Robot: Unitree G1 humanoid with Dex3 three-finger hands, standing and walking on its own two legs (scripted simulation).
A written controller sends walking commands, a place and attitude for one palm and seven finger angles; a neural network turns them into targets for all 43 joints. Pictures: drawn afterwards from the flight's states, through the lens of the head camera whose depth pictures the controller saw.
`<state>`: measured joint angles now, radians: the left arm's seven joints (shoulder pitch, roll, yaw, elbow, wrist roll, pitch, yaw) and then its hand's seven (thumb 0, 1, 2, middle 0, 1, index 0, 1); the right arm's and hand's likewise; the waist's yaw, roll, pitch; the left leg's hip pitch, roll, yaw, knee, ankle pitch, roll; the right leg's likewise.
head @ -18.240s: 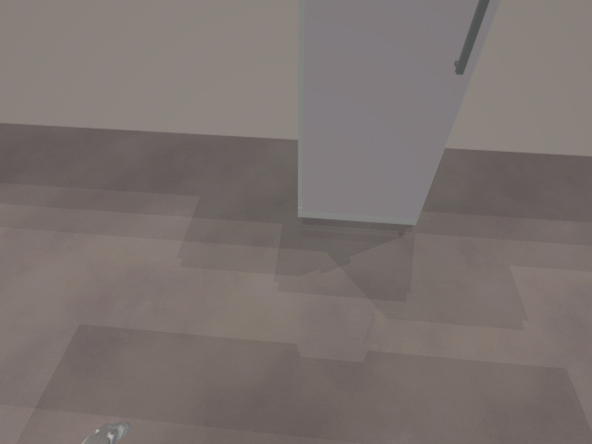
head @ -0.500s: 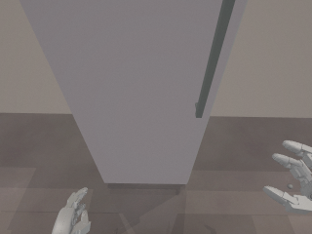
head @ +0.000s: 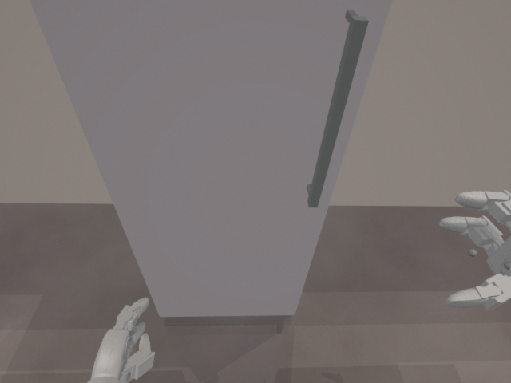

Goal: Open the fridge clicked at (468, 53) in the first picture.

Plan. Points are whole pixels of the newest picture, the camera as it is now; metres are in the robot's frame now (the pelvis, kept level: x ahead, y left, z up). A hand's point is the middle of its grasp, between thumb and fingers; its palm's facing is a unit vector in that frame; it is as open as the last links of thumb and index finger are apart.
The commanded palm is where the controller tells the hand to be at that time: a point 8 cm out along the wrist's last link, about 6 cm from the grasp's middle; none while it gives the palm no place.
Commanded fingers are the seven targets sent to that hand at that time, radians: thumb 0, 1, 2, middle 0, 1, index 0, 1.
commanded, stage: raise the hand to about handle height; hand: right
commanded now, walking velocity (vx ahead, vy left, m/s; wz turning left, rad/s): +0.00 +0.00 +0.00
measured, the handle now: (328, 127) +0.49 -0.12 +0.18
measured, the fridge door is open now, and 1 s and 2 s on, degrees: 0 0 0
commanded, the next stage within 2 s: move the hooked fingers beside the handle in 0.70 s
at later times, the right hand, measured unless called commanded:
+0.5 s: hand (470, 216) +0.28 -0.27 +0.19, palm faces +0.08 +0.99 -0.06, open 13.9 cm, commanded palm +0.25 -0.31 +0.20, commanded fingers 0.00 0.50 -0.30 0.30 1.20 0.30 1.20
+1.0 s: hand (457, 208) +0.30 -0.26 +0.19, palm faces +0.06 +1.00 -0.05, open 14.0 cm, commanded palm +0.28 -0.30 +0.20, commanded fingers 0.00 0.50 -0.30 0.30 1.20 0.30 1.20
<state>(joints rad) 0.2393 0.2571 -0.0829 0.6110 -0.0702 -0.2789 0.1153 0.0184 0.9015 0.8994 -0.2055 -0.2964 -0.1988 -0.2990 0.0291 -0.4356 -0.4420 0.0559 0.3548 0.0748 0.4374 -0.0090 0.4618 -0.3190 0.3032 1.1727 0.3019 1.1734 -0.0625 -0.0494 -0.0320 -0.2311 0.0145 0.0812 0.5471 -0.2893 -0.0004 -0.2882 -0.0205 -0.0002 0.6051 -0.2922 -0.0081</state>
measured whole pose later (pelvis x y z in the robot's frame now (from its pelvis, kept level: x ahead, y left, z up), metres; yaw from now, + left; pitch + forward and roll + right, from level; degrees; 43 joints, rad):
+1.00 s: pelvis +0.01 +0.01 +0.01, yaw +0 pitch -2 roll +1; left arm 0.22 0.26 -0.08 0.62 -0.09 -0.20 0.12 0.02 0.90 0.90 -0.20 -0.30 -0.20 -0.30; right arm -0.19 -0.45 -0.43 0.17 0.32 0.20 0.42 -0.01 0.50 -0.30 0.31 1.20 0.31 1.20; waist -0.06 -0.05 -0.02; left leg -0.17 0.01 0.08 0.47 -0.27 0.01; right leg -0.22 -0.02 0.00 0.51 -0.26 0.00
